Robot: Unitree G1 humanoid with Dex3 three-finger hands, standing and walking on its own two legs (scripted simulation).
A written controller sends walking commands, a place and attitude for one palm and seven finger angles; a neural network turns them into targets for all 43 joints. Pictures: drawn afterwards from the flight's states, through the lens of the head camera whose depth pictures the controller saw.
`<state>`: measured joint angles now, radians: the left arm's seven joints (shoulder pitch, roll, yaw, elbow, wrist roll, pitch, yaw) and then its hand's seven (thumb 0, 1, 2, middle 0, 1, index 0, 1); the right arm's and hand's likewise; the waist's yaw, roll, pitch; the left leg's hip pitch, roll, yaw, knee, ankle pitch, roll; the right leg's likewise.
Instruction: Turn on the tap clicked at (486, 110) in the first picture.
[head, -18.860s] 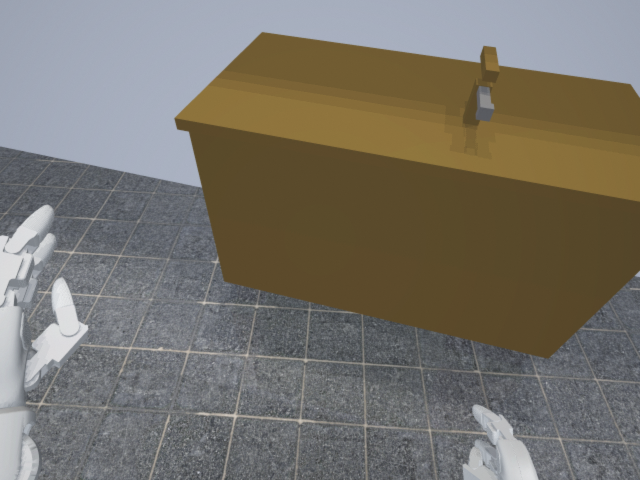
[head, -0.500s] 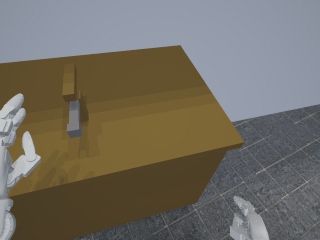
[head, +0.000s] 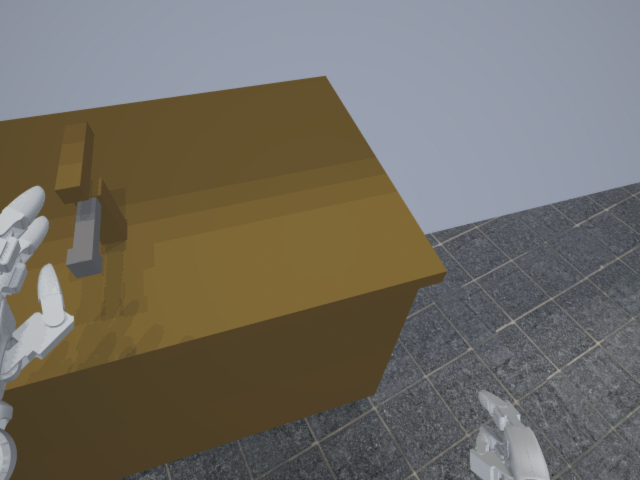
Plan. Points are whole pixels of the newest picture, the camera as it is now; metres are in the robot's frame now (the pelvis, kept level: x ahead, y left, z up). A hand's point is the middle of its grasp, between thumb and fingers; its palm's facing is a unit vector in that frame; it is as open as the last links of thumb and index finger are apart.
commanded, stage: shuffle to correct the standing spot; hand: left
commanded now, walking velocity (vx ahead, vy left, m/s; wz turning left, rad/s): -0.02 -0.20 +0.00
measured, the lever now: (85, 261) +0.33 +0.31 +0.09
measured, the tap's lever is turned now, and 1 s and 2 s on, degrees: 0 0 0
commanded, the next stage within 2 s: come to a stop and stand still in 0.08 s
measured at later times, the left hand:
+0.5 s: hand (0, 286) +0.23 +0.29 +0.19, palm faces +0.46 -0.75 -0.48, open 7.5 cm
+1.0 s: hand out of the picture +0.19 +0.35 +0.17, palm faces +0.45 -0.82 -0.36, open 7.5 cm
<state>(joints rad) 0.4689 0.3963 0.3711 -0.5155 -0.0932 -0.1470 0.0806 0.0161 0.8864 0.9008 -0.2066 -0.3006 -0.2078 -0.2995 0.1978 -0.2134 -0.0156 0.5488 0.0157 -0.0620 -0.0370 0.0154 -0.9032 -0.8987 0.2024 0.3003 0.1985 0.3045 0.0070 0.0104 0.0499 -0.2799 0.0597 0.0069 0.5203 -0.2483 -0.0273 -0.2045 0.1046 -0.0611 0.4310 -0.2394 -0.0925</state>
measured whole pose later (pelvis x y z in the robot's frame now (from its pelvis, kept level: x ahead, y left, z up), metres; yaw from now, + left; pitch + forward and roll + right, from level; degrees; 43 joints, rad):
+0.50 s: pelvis -0.01 +0.00 +0.00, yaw +1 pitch -1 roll +0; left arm 0.19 0.52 0.45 -0.34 -0.03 -0.19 0.06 0.02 0.88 0.90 -0.22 -0.30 -0.22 -0.30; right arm 0.20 -0.21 -0.02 0.59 0.02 -0.10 -0.03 0.01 -0.91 -0.90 0.20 0.30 0.20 0.30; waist 0.08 -0.01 0.10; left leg -0.26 0.05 0.03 0.51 -0.22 -0.02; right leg -0.20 0.09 -0.07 0.46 -0.24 -0.07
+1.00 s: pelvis -0.03 +0.09 +0.00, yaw +0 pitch -2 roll -1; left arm 0.32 0.34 0.37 -0.39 0.00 -0.23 0.10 0.02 0.89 0.90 -0.20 -0.30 -0.20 -0.30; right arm 0.24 -0.18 0.05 0.58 0.02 -0.14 -0.01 0.02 -0.90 -0.90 0.20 0.30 0.20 0.30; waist 0.05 -0.01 0.06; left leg -0.25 -0.05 0.09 0.47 -0.19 0.10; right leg -0.21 -0.01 0.00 0.45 -0.21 0.02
